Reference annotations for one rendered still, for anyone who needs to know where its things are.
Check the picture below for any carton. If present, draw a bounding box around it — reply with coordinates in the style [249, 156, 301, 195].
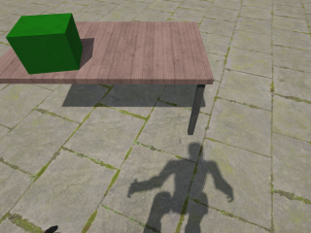
[6, 13, 83, 75]

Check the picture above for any table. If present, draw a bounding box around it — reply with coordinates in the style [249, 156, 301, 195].
[0, 21, 214, 135]

